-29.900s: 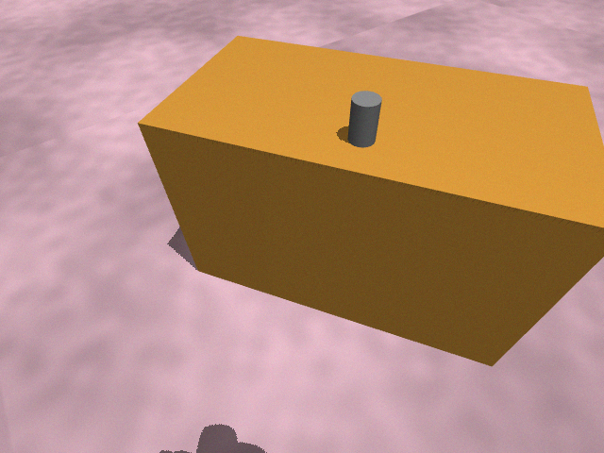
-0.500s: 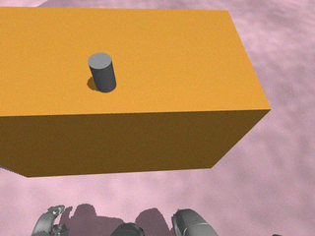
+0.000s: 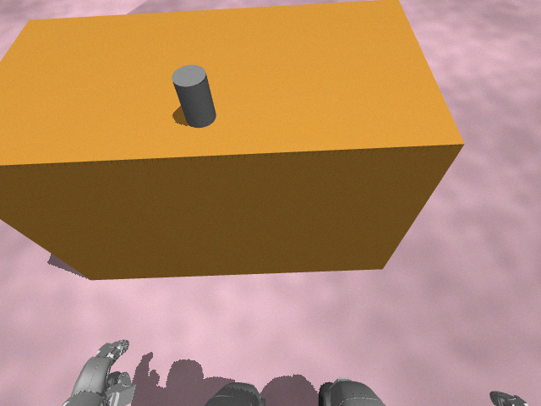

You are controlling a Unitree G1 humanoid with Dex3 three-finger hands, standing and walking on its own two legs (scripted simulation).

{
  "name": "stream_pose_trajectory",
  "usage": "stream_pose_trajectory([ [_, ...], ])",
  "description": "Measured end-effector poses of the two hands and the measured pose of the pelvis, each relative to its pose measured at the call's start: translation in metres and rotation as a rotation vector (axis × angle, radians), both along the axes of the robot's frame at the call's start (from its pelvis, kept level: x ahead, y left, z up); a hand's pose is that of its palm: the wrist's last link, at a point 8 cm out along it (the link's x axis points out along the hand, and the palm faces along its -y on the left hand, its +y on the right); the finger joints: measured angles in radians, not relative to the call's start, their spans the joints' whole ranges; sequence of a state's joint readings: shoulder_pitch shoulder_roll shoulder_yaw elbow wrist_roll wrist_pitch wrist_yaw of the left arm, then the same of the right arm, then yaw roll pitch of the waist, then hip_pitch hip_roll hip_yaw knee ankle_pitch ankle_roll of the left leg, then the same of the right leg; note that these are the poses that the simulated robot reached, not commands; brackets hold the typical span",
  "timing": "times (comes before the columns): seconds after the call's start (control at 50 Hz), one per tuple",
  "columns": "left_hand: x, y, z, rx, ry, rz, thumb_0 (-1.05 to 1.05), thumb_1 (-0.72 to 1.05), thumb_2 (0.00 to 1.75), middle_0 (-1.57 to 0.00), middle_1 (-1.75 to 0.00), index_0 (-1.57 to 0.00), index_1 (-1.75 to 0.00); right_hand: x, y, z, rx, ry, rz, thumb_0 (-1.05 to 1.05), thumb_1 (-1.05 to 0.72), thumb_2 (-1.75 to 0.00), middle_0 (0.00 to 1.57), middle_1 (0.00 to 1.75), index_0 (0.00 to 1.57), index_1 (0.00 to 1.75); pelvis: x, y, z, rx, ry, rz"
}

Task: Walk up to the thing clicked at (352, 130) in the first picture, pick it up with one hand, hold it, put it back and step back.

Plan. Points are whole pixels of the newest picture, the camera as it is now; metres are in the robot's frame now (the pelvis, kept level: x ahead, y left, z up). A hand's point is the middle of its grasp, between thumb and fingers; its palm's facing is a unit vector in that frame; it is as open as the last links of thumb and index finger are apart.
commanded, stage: step back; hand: left
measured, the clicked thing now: (195, 97) +0.67 +0.21 -0.01
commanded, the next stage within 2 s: none
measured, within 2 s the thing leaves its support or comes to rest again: neither
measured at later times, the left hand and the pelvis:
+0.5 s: hand out of the picture -0.08 +0.25 -0.16, palm faces -0.06 -0.92 -0.40, open 7.4 cm; pelvis -0.17 -0.02 -0.01, yaw -4 degrees
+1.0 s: hand out of the picture -0.21 +0.24 -0.15, palm faces +0.04 -0.94 -0.33, open 7.4 cm; pelvis -0.33 -0.03 +0.00, yaw +3 degrees
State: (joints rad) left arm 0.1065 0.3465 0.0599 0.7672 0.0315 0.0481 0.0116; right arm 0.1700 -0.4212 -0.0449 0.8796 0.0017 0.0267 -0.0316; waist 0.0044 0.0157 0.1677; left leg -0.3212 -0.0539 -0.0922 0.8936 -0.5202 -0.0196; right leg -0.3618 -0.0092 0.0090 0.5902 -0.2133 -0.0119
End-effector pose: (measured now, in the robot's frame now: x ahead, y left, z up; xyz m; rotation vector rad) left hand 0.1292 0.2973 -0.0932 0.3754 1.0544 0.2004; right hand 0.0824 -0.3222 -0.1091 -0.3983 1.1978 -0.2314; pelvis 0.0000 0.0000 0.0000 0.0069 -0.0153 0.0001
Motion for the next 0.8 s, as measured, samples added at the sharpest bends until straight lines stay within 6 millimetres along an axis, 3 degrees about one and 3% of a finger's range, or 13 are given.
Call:
stream_pose_trajectory([
  [0.12, -0.039, 0.017, -0.025, -0.047, -0.005, 0.029, 0.01, 0.91, 0.90, -0.21, -0.30, -0.20, -0.30, -0.038, 0.022, 0.005, -0.018, 0.006, 0.035, 0.01, -0.90, -0.90, 0.20, 0.30, 0.20, 0.30, -0.040, 0.012, -0.009, 0.022, -0.041, 0.011],
  [0.22, -0.085, 0.020, -0.022, -0.070, 0.053, 0.066, 0.01, 0.91, 0.90, -0.21, -0.30, -0.20, -0.30, -0.065, 0.029, 0.026, -0.022, -0.005, 0.042, 0.01, -0.90, -0.90, 0.20, 0.30, 0.21, 0.30, -0.063, 0.011, 0.006, -0.040, -0.025, 0.014],
  [0.36, -0.154, 0.022, -0.025, -0.031, 0.133, 0.065, 0.01, 0.91, 0.90, -0.21, -0.30, -0.20, -0.30, -0.082, 0.016, 0.033, -0.037, -0.103, 0.042, 0.01, -0.90, -0.90, 0.21, 0.30, 0.21, 0.30, -0.108, 0.001, 0.004, -0.037, -0.018, -0.036],
  [0.48, -0.203, 0.003, -0.030, 0.009, 0.163, 0.026, 0.01, 0.91, 0.90, -0.20, -0.30, -0.20, -0.30, -0.113, -0.013, 0.013, -0.013, -0.174, 0.032, 0.00, -0.90, -0.90, 0.21, 0.30, 0.21, 0.30, -0.158, -0.019, -0.013, -0.024, -0.040, -0.079],
  [0.54, -0.233, -0.014, -0.020, 0.004, 0.154, 0.030, 0.01, 0.91, 0.90, -0.20, -0.30, -0.20, -0.30, -0.141, -0.024, 0.002, 0.008, -0.157, 0.001, 0.00, -0.90, -0.90, 0.20, 0.30, 0.21, 0.30, -0.180, -0.027, -0.012, -0.045, -0.054, -0.046],
  [0.62, -0.263, -0.023, -0.002, 0.011, 0.146, 0.047, 0.01, 0.91, 0.90, -0.21, -0.30, -0.20, -0.30, -0.184, -0.029, 0.003, 0.033, -0.100, -0.022, 0.01, -0.90, -0.90, 0.20, 0.30, 0.21, 0.30, -0.200, -0.032, 0.001, 0.026, -0.037, -0.055],
  [0.72, -0.272, -0.021, 0.007, 0.033, 0.084, 0.042, 0.01, 0.90, 0.90, -0.21, -0.30, -0.21, -0.30, -0.243, -0.032, -0.003, 0.021, -0.005, -0.016, 0.01, -0.90, -0.90, 0.20, 0.30, 0.20, 0.30, -0.231, -0.032, 0.002, 0.018, -0.008, -0.011],
  [0.8, -0.278, -0.012, -0.001, 0.032, 0.007, 0.042, 0.01, 0.90, 0.90, -0.21, -0.30, -0.20, -0.30, -0.284, -0.024, -0.009, 0.004, 0.075, 0.017, 0.01, -0.90, -0.90, 0.20, 0.30, 0.20, 0.30, -0.261, -0.028, -0.006, -0.003, -0.007, 0.043],
])
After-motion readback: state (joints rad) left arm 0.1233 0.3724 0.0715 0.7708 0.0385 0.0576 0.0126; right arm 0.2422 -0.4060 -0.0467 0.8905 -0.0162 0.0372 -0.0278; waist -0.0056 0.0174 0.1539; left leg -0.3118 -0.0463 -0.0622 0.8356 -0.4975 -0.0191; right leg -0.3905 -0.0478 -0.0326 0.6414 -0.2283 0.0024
